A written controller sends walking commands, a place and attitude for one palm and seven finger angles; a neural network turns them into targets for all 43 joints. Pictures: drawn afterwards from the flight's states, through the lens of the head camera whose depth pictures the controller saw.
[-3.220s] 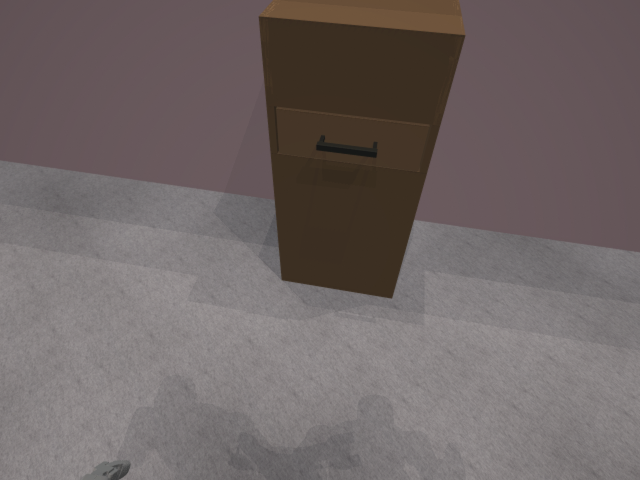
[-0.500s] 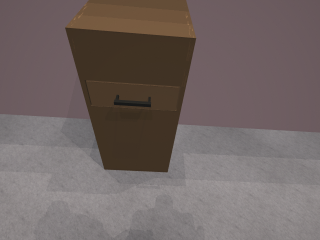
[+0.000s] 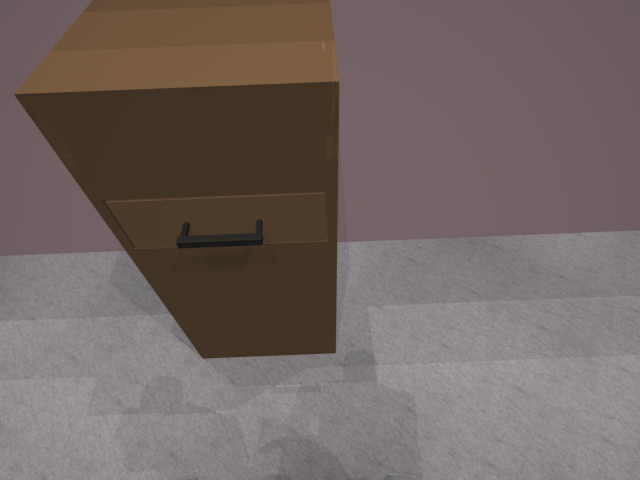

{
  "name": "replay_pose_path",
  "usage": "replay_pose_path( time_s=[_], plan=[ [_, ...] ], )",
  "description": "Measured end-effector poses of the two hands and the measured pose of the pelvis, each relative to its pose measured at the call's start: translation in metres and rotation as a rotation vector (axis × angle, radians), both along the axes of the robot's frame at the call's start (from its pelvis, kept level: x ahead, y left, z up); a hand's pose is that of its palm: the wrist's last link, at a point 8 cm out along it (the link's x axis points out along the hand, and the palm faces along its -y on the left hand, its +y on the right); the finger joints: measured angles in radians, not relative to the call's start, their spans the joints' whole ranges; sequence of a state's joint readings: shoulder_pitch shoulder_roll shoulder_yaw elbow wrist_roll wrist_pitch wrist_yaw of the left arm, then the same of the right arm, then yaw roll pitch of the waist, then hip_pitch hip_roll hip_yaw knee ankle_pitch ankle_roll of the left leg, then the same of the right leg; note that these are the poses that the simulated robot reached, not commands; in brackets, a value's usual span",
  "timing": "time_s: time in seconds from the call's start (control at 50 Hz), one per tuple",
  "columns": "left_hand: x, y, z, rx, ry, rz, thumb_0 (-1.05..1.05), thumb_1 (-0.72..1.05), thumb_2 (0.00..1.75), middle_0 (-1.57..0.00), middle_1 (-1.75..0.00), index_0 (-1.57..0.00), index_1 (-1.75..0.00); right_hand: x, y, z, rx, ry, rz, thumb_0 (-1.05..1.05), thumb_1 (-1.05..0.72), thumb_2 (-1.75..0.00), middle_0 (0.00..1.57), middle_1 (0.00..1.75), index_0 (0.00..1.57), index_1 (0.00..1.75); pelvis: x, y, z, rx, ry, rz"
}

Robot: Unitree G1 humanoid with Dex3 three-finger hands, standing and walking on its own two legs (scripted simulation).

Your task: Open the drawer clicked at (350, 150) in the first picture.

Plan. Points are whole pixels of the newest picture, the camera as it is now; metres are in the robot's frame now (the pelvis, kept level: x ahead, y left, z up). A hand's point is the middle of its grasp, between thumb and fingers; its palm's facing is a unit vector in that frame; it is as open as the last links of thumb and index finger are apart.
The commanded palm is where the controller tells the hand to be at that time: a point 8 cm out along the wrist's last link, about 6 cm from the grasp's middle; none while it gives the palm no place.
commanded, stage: come to a stop and stand still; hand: left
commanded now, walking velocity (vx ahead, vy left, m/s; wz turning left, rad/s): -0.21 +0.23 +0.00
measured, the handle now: (221, 233) +0.54 +0.19 -0.09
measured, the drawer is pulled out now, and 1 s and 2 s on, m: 0.00 0.00 0.00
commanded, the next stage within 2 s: look again from close up in 1.10 s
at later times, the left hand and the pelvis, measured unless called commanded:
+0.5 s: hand out of the picture -0.05 +0.25 -0.17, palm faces +0.09 -0.98 -0.18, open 7.3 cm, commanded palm none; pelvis -0.04 +0.06 +0.02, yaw +0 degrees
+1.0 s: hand out of the picture +0.00 +0.19 -0.18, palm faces +0.03 -0.98 -0.20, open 7.2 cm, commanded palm none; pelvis -0.04 +0.01 +0.00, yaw +0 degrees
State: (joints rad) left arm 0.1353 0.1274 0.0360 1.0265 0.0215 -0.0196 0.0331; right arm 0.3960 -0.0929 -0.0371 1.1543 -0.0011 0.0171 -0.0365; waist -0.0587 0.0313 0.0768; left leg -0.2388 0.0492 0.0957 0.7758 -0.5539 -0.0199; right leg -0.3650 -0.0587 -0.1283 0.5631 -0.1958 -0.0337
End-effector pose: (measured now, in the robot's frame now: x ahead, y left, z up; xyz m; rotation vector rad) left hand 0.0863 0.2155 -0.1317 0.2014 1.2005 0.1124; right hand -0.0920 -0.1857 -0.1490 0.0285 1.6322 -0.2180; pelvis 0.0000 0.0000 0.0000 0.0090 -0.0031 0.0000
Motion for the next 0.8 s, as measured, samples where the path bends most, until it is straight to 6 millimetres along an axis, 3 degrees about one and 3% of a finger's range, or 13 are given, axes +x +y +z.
replay_pose_path(
  time_s=[0.08, 0.16, 0.22, 0.28, 0.34, 0.42, 0.58, 0.64, 0.72, 0.8],
  plan=[
    [-0.001, 0.003, 0.004, 0.010, -0.034, 0.043, -0.01, 0.94, 0.90, -0.21, -0.30, -0.21, -0.30, 0.041, -0.020, -0.002, -0.035, -0.071, 0.067, 0.01, -0.90, -0.90, 0.20, 0.30, 0.20, 0.30, -0.009, 0.001, 0.002, 0.008, 0.000, 0.010],
    [-0.019, 0.019, 0.004, 0.022, -0.025, 0.059, -0.01, 0.93, 0.90, -0.21, -0.30, -0.21, -0.30, 0.086, -0.034, 0.001, -0.089, -0.209, 0.119, 0.01, -0.90, -0.90, 0.19, 0.30, 0.20, 0.30, -0.022, 0.011, 0.002, 0.006, 0.004, 0.012],
    [-0.037, 0.037, -0.001, 0.023, -0.015, 0.071, -0.01, 0.92, 0.90, -0.21, -0.30, -0.21, -0.30, 0.112, -0.036, 0.009, -0.130, -0.319, 0.154, 0.01, -0.91, -0.90, 0.19, 0.30, 0.19, 0.30, -0.033, 0.022, 0.000, 0.001, 0.001, 0.012],
    [-0.057, 0.058, -0.011, 0.010, -0.007, 0.088, 0.00, 0.92, 0.90, -0.21, -0.30, -0.21, -0.30, 0.123, -0.028, 0.017, -0.170, -0.408, 0.184, 0.00, -0.91, -0.90, 0.19, 0.30, 0.19, 0.30, -0.042, 0.036, -0.006, -0.013, -0.003, 0.007],
    [-0.079, 0.075, -0.019, -0.009, 0.029, 0.107, 0.00, 0.92, 0.90, -0.20, -0.30, -0.20, -0.30, 0.114, -0.012, 0.027, -0.192, -0.441, 0.193, 0.00, -0.91, -0.90, 0.19, 0.30, 0.19, 0.30, -0.048, 0.048, -0.005, -0.016, -0.014, 0.005],
    [-0.111, 0.085, -0.011, -0.035, 0.089, 0.133, 0.00, 0.92, 0.90, -0.20, -0.30, -0.20, -0.30, 0.090, 0.009, 0.038, -0.172, -0.386, 0.204, 0.00, -0.91, -0.90, 0.19, 0.30, 0.19, 0.30, -0.047, 0.056, 0.011, -0.033, -0.004, 0.020],
    [-0.170, 0.080, -0.004, -0.043, 0.289, 0.125, 0.00, 0.91, 0.90, -0.20, -0.30, -0.20, -0.30, 0.044, 0.022, 0.036, -0.150, -0.267, 0.139, 0.01, -0.91, -0.90, 0.20, 0.30, 0.20, 0.30, -0.044, 0.057, 0.018, -0.014, 0.019, -0.009],
    [-0.173, 0.069, -0.002, -0.041, 0.333, 0.106, 0.01, 0.92, 0.90, -0.20, -0.30, -0.20, -0.30, 0.023, 0.020, 0.031, -0.135, -0.208, 0.108, 0.01, -0.91, -0.90, 0.20, 0.30, 0.20, 0.30, -0.044, 0.051, 0.017, -0.008, 0.019, -0.015],
    [-0.156, 0.050, -0.003, -0.029, 0.299, 0.056, 0.01, 0.91, 0.90, -0.20, -0.30, -0.20, -0.30, -0.001, 0.010, 0.019, -0.096, -0.129, 0.083, 0.01, -0.90, -0.90, 0.20, 0.30, 0.20, 0.30, -0.045, 0.037, 0.011, 0.008, 0.025, -0.025],
    [-0.133, 0.030, -0.008, -0.010, 0.223, 0.024, 0.01, 0.91, 0.90, -0.20, -0.30, -0.20, -0.30, -0.001, -0.009, 0.004, -0.090, -0.124, 0.078, 0.01, -0.90, -0.90, 0.20, 0.30, 0.20, 0.30, -0.046, 0.024, 0.000, -0.006, 0.028, -0.021]
  ],
)
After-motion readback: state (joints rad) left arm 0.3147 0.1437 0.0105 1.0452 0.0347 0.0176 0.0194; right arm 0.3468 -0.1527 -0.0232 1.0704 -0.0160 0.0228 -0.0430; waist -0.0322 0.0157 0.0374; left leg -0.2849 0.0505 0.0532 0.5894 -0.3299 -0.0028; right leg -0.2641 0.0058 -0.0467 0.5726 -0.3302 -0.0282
